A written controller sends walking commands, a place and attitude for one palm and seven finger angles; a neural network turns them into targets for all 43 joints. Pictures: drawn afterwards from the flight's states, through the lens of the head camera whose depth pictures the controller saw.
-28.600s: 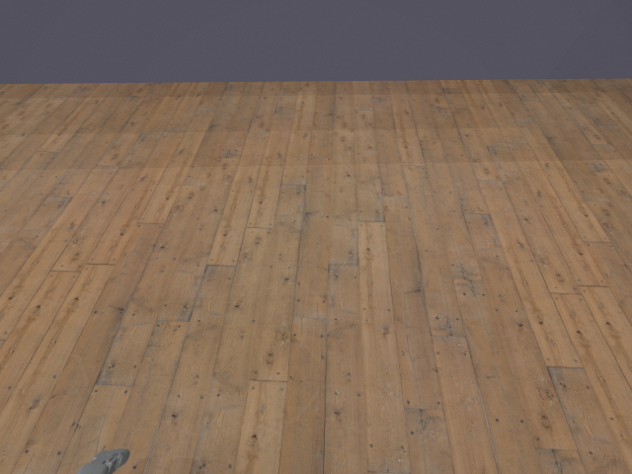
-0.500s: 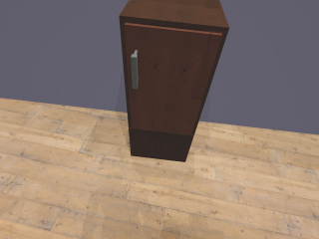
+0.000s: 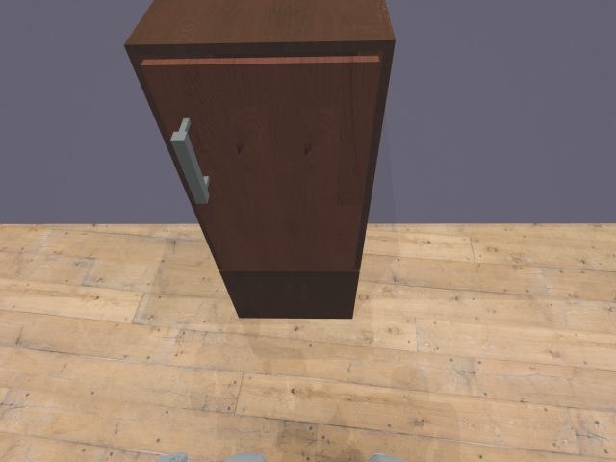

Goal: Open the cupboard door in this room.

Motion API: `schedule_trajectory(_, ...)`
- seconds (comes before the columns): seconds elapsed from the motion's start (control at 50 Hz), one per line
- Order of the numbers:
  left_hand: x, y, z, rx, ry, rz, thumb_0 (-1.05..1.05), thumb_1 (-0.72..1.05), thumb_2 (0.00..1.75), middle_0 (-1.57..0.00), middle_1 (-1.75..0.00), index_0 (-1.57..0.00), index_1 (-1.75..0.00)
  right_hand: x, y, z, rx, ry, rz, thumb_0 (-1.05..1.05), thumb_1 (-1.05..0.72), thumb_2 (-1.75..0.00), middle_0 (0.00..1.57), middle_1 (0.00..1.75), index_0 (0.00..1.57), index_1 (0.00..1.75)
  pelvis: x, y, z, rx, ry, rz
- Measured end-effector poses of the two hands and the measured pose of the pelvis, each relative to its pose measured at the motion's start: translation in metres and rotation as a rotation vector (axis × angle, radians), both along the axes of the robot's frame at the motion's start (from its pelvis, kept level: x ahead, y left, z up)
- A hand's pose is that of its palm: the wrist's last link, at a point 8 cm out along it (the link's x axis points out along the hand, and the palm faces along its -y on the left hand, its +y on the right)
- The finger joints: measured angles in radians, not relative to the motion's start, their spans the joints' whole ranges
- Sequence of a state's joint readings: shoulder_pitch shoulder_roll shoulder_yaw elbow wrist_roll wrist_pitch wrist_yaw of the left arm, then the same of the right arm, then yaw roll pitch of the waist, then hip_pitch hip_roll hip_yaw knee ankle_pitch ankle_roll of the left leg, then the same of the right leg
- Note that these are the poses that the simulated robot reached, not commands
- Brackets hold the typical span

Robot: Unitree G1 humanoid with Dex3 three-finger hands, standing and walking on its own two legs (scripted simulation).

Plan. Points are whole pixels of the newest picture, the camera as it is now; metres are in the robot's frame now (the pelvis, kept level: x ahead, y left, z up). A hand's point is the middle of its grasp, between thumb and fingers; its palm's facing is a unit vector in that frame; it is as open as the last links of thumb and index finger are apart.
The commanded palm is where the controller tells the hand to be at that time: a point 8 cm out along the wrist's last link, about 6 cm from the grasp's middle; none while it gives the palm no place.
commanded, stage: come to a stop and stand still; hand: left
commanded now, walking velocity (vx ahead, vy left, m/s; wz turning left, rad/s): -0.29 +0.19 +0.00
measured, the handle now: (194, 162) +0.59 +0.24 +0.02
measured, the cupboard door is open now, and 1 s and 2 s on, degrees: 0 0 0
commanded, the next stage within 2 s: look again from close up in 1.90 s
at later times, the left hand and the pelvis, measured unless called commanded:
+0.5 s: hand out of the picture +0.03 +0.26 -0.17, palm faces +0.08 -0.98 -0.18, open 7.4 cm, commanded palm none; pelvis +0.01 +0.07 +0.02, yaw +0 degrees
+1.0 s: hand out of the picture +0.04 +0.18 -0.15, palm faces +0.00 -0.97 -0.24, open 7.3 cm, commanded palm none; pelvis -0.02 -0.01 +0.01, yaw -1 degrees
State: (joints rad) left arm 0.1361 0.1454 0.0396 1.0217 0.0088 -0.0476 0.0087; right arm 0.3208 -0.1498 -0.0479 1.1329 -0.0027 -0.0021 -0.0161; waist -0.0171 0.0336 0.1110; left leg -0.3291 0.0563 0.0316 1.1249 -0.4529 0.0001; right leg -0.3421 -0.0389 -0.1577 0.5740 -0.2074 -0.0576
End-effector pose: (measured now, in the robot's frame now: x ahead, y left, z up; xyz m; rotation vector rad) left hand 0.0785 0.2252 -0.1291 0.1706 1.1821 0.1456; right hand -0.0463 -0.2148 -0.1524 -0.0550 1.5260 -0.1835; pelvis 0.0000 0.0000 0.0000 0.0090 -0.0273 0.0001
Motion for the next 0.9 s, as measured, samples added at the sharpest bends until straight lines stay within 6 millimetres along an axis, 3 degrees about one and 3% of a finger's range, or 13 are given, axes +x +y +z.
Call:
schedule_trajectory(0.1, 0.001, 0.007, 0.006, 0.022, 0.041, 0.027, -0.01, 0.93, 0.90, -0.20, -0.30, -0.20, -0.29, 0.071, -0.011, 0.008, -0.031, -0.123, 0.046, 0.01, -0.91, -0.90, 0.19, 0.30, 0.20, 0.30, 0.012, 0.002, 0.008, 0.000, 0.017, 0.002)
schedule_trajectory(0.18, -0.005, 0.020, 0.003, 0.019, 0.067, 0.051, 0.00, 0.92, 0.90, -0.20, -0.30, -0.20, -0.30, 0.114, -0.007, 0.013, -0.049, -0.197, 0.087, 0.00, -0.91, -0.90, 0.19, 0.30, 0.20, 0.30, 0.016, 0.011, 0.008, -0.005, 0.018, 0.003)
schedule_trajectory(0.26, -0.016, 0.038, -0.006, 0.007, 0.093, 0.072, 0.00, 0.91, 0.90, -0.20, -0.30, -0.20, -0.30, 0.142, 0.005, 0.021, -0.076, -0.258, 0.119, 0.00, -0.91, -0.90, 0.19, 0.30, 0.20, 0.30, 0.016, 0.026, 0.005, -0.015, 0.019, 0.008)
schedule_trajectory(0.34, -0.028, 0.062, -0.023, -0.018, 0.121, 0.091, 0.01, 0.91, 0.90, -0.20, -0.30, -0.20, -0.29, 0.150, 0.024, 0.027, -0.110, -0.300, 0.142, 0.00, -0.91, -0.90, 0.19, 0.30, 0.20, 0.30, 0.014, 0.045, -0.002, -0.026, 0.016, 0.016)
schedule_trajectory(0.46, -0.049, 0.081, -0.016, -0.038, 0.183, 0.103, 0.01, 0.91, 0.90, -0.20, -0.30, -0.19, -0.29, 0.136, 0.049, 0.044, -0.131, -0.274, 0.153, 0.00, -0.92, -0.90, 0.20, 0.30, 0.20, 0.30, 0.011, 0.061, 0.013, -0.045, 0.028, 0.011)
schedule_trajectory(0.56, -0.068, 0.088, -0.011, -0.042, 0.243, 0.084, 0.01, 0.90, 0.90, -0.20, -0.30, -0.19, -0.29, 0.121, 0.053, 0.050, -0.142, -0.260, 0.123, 0.00, -0.92, -0.90, 0.20, 0.30, 0.20, 0.30, 0.009, 0.068, 0.020, -0.047, 0.049, -0.015)
schedule_trajectory(0.64, -0.074, 0.086, -0.009, -0.037, 0.281, 0.055, 0.01, 0.90, 0.90, -0.20, -0.30, -0.19, -0.29, 0.098, 0.047, 0.051, -0.154, -0.243, 0.075, 0.00, -0.92, -0.90, 0.20, 0.30, 0.20, 0.30, 0.004, 0.066, 0.021, -0.048, 0.050, -0.030)
schedule_trajectory(0.76, -0.057, 0.069, -0.005, -0.029, 0.232, 0.004, 0.01, 0.91, 0.90, -0.20, -0.29, -0.19, -0.29, 0.039, 0.030, 0.044, -0.138, -0.147, 0.012, 0.00, -0.91, -0.90, 0.20, 0.30, 0.20, 0.30, -0.009, 0.051, 0.021, -0.041, 0.037, -0.034)
schedule_trajectory(0.9, -0.035, 0.024, 0.001, 0.008, 0.094, -0.032, 0.01, 0.91, 0.90, -0.20, -0.29, -0.19, -0.29, -0.024, 0.004, 0.016, -0.055, -0.032, -0.047, 0.00, -0.91, -0.90, 0.20, 0.30, 0.20, 0.30, -0.024, 0.015, 0.010, 0.014, 0.014, -0.029)
